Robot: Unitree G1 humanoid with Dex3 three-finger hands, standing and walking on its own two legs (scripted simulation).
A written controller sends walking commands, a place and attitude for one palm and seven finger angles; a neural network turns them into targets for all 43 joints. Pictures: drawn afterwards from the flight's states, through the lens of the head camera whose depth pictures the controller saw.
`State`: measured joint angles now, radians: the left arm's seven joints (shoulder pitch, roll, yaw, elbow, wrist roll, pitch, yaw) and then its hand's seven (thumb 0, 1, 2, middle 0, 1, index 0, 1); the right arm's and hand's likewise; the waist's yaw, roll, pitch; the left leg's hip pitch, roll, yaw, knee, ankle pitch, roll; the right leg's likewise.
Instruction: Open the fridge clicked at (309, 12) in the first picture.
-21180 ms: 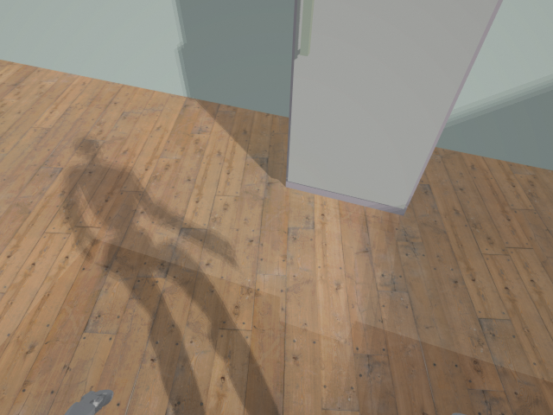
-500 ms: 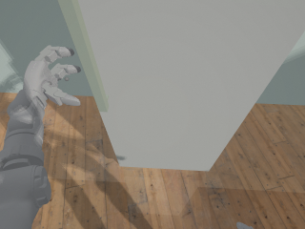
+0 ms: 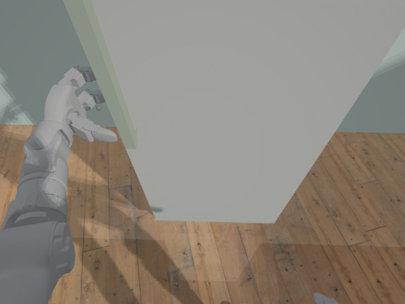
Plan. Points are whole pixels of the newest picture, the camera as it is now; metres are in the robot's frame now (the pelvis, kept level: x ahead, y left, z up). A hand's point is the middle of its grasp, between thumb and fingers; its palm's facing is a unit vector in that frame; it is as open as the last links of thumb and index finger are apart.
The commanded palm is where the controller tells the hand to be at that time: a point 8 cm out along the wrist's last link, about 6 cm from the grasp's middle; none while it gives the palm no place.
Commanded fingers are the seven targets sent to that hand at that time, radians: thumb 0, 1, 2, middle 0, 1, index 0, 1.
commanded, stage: feel for the door with the fingertips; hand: left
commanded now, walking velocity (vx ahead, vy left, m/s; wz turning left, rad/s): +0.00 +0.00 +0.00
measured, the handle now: (112, 78) +0.50 +0.17 +0.17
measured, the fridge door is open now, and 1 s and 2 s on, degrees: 0 0 0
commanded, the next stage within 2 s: slide the fingers in behind the handle in 0.42 s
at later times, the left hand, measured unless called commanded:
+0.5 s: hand (97, 100) +0.46 +0.20 +0.15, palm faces -0.04 -1.00 -0.02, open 13.8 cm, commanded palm +0.44 +0.25 +0.15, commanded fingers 0.00 -0.50 0.30 -0.30 -1.20 -0.30 -1.20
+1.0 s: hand (104, 107) +0.45 +0.19 +0.14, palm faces -0.06 -1.00 -0.02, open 13.9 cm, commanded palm +0.43 +0.24 +0.15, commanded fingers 0.00 -0.50 0.30 -0.30 -1.20 -0.30 -1.20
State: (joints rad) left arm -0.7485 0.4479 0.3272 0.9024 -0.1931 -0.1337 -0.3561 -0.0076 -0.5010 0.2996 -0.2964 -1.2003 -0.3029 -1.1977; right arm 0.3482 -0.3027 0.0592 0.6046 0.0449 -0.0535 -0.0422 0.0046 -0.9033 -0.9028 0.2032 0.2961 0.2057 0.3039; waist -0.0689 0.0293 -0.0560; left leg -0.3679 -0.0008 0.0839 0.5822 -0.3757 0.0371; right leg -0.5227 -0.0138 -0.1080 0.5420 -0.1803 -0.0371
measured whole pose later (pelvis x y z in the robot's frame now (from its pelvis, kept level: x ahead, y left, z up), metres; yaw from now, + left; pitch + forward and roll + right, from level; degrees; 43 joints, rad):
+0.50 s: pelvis +0.00 +0.00 +0.00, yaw +1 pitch +9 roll +0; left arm -0.83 0.45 0.32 0.98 -0.16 -0.16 -0.34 -0.01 -0.50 0.30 -0.33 -1.23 -0.33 -1.22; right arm 0.35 -0.30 0.06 0.62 0.04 -0.05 -0.04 0.00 -0.90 -0.90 0.20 0.30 0.21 0.30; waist -0.07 0.03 -0.05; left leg -0.38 -0.01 0.07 0.59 -0.38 0.04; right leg -0.53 -0.02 -0.12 0.55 -0.18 -0.03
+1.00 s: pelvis -0.01 +0.00 +0.00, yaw +0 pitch +10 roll +0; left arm -0.80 0.44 0.32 0.97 -0.17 -0.19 -0.33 -0.01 -0.50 0.30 -0.31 -1.21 -0.31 -1.20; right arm 0.38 -0.30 0.05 0.62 0.04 -0.06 -0.04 0.00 -0.90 -0.90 0.20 0.30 0.21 0.30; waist -0.08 0.03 -0.05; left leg -0.40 0.00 0.09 0.61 -0.38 0.04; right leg -0.55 -0.02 -0.10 0.55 -0.17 -0.03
